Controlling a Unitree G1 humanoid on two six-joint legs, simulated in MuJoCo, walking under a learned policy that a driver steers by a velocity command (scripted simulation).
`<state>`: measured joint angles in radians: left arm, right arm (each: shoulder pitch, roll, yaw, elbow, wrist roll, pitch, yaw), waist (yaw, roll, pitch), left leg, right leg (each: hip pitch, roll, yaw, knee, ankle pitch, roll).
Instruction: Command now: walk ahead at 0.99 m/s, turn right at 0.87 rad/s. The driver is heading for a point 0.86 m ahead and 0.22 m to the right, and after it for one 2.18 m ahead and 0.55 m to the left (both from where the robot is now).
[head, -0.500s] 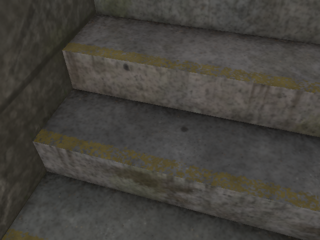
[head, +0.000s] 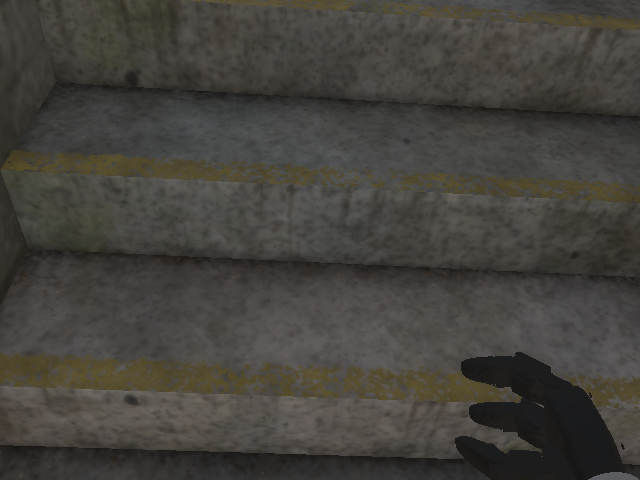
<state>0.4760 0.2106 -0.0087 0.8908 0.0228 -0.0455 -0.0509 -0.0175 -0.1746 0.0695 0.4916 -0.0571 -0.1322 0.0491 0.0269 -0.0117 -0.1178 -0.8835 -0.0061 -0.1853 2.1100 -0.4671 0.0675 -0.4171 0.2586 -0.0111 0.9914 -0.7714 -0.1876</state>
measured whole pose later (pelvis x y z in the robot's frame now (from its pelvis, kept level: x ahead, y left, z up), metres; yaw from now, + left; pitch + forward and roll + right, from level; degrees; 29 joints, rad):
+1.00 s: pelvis +0.61 -0.04 +0.38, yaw -55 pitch +2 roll +2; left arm 0.08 0.25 0.04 0.62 -0.06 -0.02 -0.03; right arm 0.60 -0.19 -0.04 0.96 0.04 -0.05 -0.04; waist -0.12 -0.02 -0.06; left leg -0.34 0.10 -0.02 0.95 -0.67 -0.03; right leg -0.90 0.02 0.09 1.67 -0.33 -0.01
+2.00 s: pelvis +0.74 -0.18 +0.55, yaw -25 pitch +1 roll -3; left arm 0.22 0.24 0.01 0.59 0.02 0.05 0.01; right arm 0.08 -0.15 0.02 0.46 0.00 0.04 -0.08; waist 0.04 -0.01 0.02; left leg -0.69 -0.27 -0.32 1.07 -0.35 0.01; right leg -0.46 0.15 0.15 1.17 -0.24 0.02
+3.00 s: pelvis +0.85 -0.14 +0.47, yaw +34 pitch +5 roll -4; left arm 0.05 0.06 -0.15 0.36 0.06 -0.09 0.04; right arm 0.44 -0.24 -0.05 0.89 0.06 -0.03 0.00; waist 0.04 0.09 -0.04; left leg -0.10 0.03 -0.29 0.34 -0.17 0.02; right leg -0.94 -0.02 -0.05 1.48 -0.77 -0.02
